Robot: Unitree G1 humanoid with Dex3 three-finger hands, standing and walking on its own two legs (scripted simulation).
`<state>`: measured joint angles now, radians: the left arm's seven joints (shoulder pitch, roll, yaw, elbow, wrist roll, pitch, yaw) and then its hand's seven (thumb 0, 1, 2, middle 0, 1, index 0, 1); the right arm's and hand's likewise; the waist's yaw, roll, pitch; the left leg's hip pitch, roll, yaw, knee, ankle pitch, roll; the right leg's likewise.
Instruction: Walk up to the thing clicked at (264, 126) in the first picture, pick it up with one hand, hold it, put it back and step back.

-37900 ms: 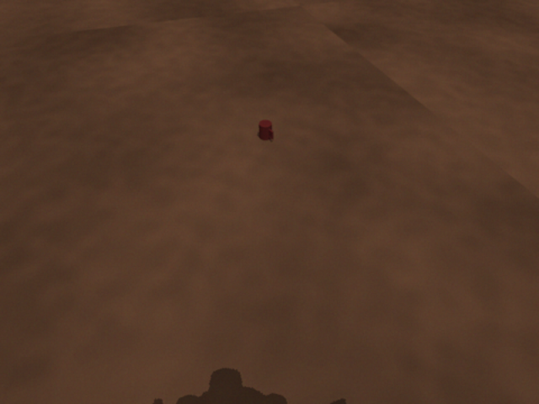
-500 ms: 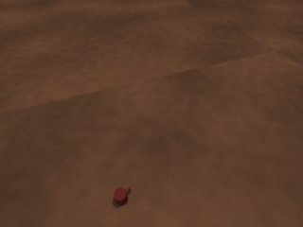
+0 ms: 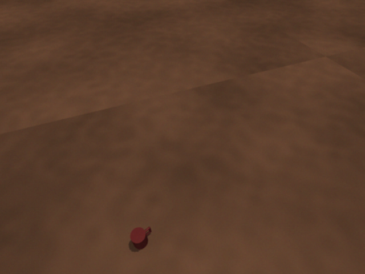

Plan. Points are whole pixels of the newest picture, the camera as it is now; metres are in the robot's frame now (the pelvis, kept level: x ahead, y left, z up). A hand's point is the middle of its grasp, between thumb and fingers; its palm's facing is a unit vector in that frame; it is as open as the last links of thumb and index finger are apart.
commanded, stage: stand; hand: left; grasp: from above
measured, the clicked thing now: (142, 236) +0.45 +0.23 -0.73
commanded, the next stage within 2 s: step back in 0.98 s
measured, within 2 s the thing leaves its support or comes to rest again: neither
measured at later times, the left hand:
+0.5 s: hand out of the picture +0.08 +0.25 -0.16, palm faces +0.00 -0.94 -0.33, open 7.4 cm
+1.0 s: hand out of the picture +0.08 +0.25 -0.16, palm faces -0.02 -0.94 -0.33, open 7.4 cm
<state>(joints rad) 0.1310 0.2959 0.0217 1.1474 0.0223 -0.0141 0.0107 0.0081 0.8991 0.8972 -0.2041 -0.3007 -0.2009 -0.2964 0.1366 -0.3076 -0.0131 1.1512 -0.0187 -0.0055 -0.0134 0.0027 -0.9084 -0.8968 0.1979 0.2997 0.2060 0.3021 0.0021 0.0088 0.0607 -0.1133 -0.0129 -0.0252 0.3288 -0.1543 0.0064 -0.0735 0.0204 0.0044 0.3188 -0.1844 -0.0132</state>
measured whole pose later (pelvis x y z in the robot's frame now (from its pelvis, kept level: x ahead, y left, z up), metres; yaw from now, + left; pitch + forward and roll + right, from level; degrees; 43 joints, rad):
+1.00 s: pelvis +0.01 +0.00 +0.00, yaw +0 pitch -3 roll +0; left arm 0.12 0.34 0.01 1.13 0.01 -0.02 0.00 0.01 0.90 0.90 -0.20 -0.30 -0.20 -0.30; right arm 0.11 -0.33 -0.01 1.15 -0.01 0.00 0.00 0.00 -0.91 -0.90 0.20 0.30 0.21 0.30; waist 0.00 0.00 0.05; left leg -0.11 -0.02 -0.02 0.31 -0.15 0.01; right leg -0.08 0.02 0.01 0.31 -0.18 -0.01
